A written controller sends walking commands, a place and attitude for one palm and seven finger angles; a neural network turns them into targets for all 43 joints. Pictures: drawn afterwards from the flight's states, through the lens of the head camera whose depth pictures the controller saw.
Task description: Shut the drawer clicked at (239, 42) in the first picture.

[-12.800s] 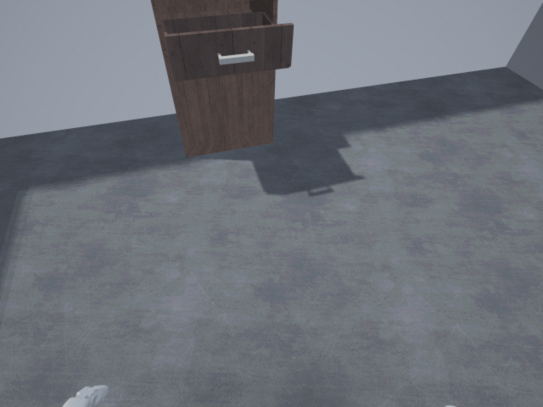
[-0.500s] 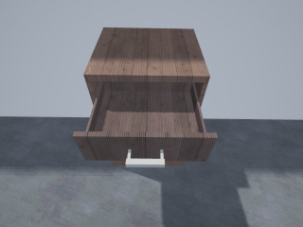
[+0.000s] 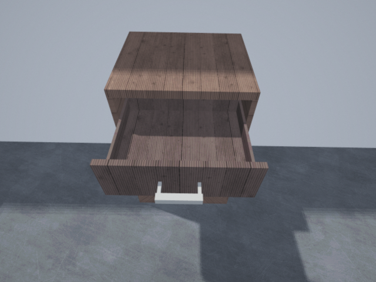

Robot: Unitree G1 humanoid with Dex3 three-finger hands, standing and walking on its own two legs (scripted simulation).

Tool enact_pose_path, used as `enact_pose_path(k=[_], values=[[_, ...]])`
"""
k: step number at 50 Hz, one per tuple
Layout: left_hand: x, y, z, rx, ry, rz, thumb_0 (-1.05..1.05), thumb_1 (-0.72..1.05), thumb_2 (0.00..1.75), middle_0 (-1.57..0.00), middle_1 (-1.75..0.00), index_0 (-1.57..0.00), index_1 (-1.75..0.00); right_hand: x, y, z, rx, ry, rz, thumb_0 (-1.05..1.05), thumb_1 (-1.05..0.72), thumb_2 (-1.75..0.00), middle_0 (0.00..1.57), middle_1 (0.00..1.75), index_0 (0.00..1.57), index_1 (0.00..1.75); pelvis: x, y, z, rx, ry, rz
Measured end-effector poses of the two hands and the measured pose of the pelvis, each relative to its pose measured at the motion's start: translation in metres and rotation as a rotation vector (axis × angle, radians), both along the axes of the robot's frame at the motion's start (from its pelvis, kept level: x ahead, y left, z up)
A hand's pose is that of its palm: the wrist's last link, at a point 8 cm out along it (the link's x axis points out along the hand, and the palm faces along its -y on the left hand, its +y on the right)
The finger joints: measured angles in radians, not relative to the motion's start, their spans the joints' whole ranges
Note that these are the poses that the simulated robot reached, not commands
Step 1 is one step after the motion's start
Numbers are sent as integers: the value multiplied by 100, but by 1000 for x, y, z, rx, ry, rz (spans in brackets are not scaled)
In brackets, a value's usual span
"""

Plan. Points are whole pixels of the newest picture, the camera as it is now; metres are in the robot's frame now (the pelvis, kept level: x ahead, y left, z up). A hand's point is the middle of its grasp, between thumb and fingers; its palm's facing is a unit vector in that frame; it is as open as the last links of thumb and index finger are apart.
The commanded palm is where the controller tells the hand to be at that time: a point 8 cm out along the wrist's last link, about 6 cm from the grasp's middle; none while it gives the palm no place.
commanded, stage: look again from close up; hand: left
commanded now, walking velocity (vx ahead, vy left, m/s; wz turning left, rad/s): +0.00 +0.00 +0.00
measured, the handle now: (179, 192) +0.37 +0.05 -0.09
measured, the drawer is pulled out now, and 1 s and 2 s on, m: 0.28 0.28 0.28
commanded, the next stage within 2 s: shuffle to correct the standing spot in 0.14 s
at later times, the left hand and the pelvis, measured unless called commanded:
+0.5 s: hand out of the picture -0.01 +0.15 -0.18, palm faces +0.03 -0.98 -0.17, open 7.4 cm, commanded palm none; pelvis +0.01 -0.01 -0.01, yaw +0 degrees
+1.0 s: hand out of the picture +0.07 +0.11 -0.20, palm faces +0.00 -0.98 -0.18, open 7.4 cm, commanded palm none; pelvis +0.05 -0.07 -0.02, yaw +0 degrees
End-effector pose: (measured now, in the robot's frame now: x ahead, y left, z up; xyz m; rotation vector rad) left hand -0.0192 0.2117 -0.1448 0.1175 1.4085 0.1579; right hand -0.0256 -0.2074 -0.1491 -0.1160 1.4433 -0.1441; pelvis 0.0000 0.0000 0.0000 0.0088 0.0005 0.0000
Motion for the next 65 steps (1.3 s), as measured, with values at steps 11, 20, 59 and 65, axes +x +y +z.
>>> enact_pose_path(k=[11, 20, 59, 65], values=[[-2, -1, 0, 2, -7, 4, 1, 91, 90, -20, -30, -20, -29, -2, 1, -1, 4, -6, -1, 0, -91, -90, 20, 30, 20, 29, -2, -2, 0, 1, -3, 1], [-1, -3, -3, -2, 2, 0, 1, 91, 90, -20, -30, -20, -29, -6, -1, -2, 4, 4, -11, 0, -91, -90, 20, 30, 20, 29, -1, -5, -2, 7, 0, -2], [143, -67, 0, 67, -208, -51, 0, 91, 90, -20, -30, -20, -29, 124, -140, -2, -76, -107, 74, 0, -91, -90, 20, 30, 20, 29, 55, -111, -15, -33, 23, 15], [125, -109, -13, 87, -88, -65, 0, 91, 90, -20, -30, -20, -29, 158, -186, -16, -65, -174, 33, 0, -91, -90, 20, 30, 20, 29, 70, -152, -28, -33, 12, 30]])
